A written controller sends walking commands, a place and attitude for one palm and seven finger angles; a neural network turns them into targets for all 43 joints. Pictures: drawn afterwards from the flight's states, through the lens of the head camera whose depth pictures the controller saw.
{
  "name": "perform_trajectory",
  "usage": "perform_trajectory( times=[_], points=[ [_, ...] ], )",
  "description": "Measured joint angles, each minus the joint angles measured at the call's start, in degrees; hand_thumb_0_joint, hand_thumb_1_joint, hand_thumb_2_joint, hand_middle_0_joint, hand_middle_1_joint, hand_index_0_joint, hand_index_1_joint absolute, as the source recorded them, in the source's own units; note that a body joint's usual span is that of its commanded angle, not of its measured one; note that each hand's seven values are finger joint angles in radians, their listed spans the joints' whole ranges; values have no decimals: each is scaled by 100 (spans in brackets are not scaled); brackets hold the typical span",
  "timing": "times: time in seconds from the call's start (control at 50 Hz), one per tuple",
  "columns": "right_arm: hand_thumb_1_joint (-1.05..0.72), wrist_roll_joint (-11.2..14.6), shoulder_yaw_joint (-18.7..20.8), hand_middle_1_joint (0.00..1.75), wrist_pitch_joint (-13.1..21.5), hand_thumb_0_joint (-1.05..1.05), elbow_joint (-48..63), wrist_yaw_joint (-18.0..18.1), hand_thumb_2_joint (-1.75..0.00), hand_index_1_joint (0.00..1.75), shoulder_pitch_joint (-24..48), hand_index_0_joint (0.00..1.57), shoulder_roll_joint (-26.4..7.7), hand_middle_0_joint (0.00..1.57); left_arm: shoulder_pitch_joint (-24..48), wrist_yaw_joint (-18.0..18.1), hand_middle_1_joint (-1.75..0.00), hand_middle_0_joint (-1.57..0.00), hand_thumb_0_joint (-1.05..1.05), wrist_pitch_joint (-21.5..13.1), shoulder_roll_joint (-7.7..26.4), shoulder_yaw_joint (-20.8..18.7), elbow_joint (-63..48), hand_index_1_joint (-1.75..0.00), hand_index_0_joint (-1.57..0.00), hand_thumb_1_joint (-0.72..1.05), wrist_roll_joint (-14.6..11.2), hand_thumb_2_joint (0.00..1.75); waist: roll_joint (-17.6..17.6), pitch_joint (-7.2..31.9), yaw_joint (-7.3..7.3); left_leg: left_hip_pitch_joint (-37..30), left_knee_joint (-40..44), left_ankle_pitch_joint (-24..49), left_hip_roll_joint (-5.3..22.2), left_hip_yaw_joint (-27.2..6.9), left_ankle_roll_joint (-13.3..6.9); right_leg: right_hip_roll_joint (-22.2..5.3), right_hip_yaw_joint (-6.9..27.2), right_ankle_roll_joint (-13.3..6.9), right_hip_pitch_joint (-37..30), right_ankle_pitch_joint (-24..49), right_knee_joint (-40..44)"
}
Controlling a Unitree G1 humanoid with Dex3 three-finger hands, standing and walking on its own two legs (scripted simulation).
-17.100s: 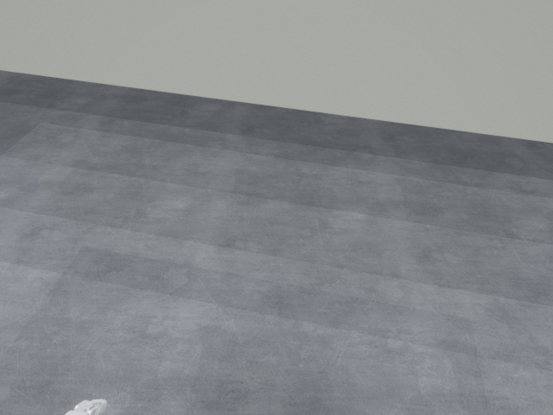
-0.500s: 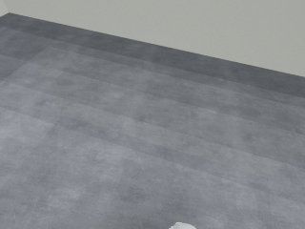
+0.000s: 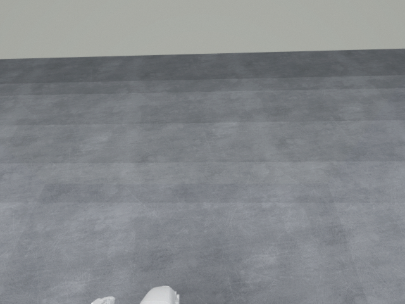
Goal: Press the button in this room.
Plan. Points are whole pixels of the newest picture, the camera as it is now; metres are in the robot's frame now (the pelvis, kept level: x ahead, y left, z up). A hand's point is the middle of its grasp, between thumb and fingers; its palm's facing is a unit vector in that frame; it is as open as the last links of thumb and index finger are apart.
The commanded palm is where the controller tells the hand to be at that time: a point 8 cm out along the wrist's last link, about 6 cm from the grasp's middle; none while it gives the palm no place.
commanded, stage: turn or walk to find it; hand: left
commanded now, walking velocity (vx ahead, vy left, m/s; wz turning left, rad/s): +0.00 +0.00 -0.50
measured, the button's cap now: out of the picture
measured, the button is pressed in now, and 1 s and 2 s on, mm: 0 0 0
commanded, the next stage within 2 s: none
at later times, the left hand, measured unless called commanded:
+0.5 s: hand out of the picture +0.12 +0.25 -0.17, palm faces -0.18 -0.96 -0.22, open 7.4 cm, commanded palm none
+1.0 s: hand (152, 298) +0.15 +0.13 -0.16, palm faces -0.46 -0.86 -0.23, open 7.4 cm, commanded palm none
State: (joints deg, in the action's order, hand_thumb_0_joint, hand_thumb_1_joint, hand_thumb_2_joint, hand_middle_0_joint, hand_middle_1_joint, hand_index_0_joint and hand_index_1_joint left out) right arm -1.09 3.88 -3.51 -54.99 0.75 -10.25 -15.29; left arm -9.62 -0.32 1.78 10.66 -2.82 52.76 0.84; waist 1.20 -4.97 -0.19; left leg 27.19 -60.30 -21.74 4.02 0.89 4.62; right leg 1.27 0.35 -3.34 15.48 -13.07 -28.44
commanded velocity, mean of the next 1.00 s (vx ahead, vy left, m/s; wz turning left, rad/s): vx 0.00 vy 0.00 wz -0.50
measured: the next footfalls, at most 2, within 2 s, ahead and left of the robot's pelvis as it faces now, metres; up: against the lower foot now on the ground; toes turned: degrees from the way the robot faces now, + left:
left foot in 0.24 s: +0.04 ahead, +0.15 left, +0.00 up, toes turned -4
right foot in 0.70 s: -0.02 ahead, -0.10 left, +0.00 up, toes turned -28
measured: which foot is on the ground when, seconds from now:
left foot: up 0.00-0.22, down 0.24-0.70, up 0.72-1.00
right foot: down 0.00-0.24, up 0.26-0.68, down 0.70-1.00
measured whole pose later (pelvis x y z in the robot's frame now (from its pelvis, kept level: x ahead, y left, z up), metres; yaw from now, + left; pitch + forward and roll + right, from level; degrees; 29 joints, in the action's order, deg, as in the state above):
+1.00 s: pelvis -0.02 +0.01 +0.00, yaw -29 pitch +0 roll +1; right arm -1.0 3.6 -3.3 -54.4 0.8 -10.4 -14.3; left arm -8.9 -0.3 1.8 10.8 -2.7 53.2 0.8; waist 0.9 -4.8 -0.6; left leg 27.0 -58.4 -22.8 4.8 1.2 5.0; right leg 1.6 1.1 -2.4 15.1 -13.6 -28.6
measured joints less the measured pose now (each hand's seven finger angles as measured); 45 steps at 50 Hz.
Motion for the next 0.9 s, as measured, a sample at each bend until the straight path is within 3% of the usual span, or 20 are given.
perform_trajectory(
  times=[0.18, 0.22, 0.24, 0.28, 0.32, 0.38, 0.44, 0.58, 0.66, 0.7, 0.74, 0.8, 0.9],
  points=[
    [-91, 75, -91, 30, 94, 1, 127, 53, -90, 30, 180, 19, 135, 20, -140, -2, -30, -20, 0, 61, 141, -74, 105, -30, -21, 90, 30, 90, -185, 85, 149, -680, 1583, -242, -207, -11, -90, 235, 414, 131, 173, 134, 17],
    [-91, 99, -132, 30, 171, 1, 189, 66, -90, 30, 188, 20, 203, 20, -156, 9, -30, -20, 0, 104, 222, -107, 138, -30, -21, 90, 11, 90, -253, 113, 155, -1017, 2377, 78, -270, 40, -139, 274, 511, 216, 281, 97, -125],
    [-91, 100, -157, 30, 232, 1, 227, 71, -90, 30, 164, 20, 228, 20, -176, 15, -30, -20, 0, 135, 265, -124, 140, -30, -21, 90, -9, 90, -270, 148, 143, -1185, 2820, 361, -265, 64, -263, 311, 547, 266, 378, 39, -275],
    [-90, 63, -207, 30, 279, 1, 257, 64, -90, 30, 146, 20, 341, 20, -150, 10, -30, -20, 0, 213, 370, -174, 181, -30, -20, 90, -22, 90, -408, 114, 162, -1223, 2809, 467, -291, 228, -511, 294, 564, 364, 668, -790, -1077],
    [-90, 29, -254, 30, 274, 1, 274, 57, -90, 30, 86, 20, 416, 20, -155, -26, -30, -20, 0, 270, 424, -222, 218, -30, -20, 90, 18, 90, -402, 118, 162, -1326, 2873, 405, -218, 364, -596, 267, 393, 489, 1013, -1233, -2200],
    [-90, 1, -282, 30, 278, 1, 246, 60, -90, 30, -18, 20, 509, 20, -169, -92, -30, -20, 0, 269, 487, -278, 201, -30, -20, 91, 39, 90, -372, 117, 170, -1517, 3143, 484, -136, 542, -622, 75, 176, 643, 1327, -1115, -3375],
    [-90, 4, -268, 30, 321, 1, 196, 58, -90, 30, -131, 20, 575, 20, -149, -109, -30, -19, 0, 260, 506, -288, 184, -30, -20, 91, 25, 90, -323, 99, 151, -1637, 3292, 543, -65, 700, -633, -145, 61, 760, 1340, -1027, -3661],
    [-90, -5, -158, 30, 336, 1, 24, 24, -90, 30, -362, 20, 581, 20, 88, -112, -30, -19, 0, 319, 401, -241, 152, -30, -20, 91, 13, 90, -215, 13, 0, -1690, 3193, 435, 139, 1120, -546, -455, -167, 807, 975, -1189, -2842],
    [-90, -21, -64, 30, 282, 1, -106, -13, -90, 30, -451, 20, 445, 20, 263, -119, -30, -19, 0, 248, 275, -165, 63, -30, -20, 91, 9, 90, -77, -36, -120, -1607, 2868, 248, 348, 1363, -400, -426, -396, 674, 525, -1184, -1730],
    [-90, -3, -25, 30, 264, 1, -137, -30, -90, 30, -549, 20, 358, 20, 315, -125, -30, -19, 0, 143, 244, -115, -11, -30, -20, 91, 12, 90, -26, -16, -157, -1482, 2507, 62, 468, 1452, -285, -379, -507, 559, 130, -527, -776],
    [-90, 27, 9, 30, 162, 1, -174, -25, -90, 30, -552, 20, 218, 20, 395, -74, -30, -19, 0, -17, 157, -53, -33, -30, -20, 91, 9, 90, 154, -78, -197, -1095, 1558, -468, 557, 1091, -187, -231, -547, 277, 138, -471, -774],
    [-90, 39, 19, 30, -31, 1, -217, 45, -90, 30, -444, 20, 114, 20, 381, 1, -30, -20, 0, -72, 52, -2, -83, -30, -20, 91, -28, 90, 170, -97, -188, -453, 110, -875, 267, 417, -120, -158, -433, 108, 129, -564, -742],
    [-91, 7, 1, 30, -8, 1, -87, 18, -90, 30, -247, 20, 81, 20, 252, 32, -30, -20, 0, -9, 1, 24, -23, -30, -20, 90, -25, 90, 57, -45, -149, 6, -286, -243, 160, 145, 5, -67, -179, 76, -49, -210, -196]
  ],
)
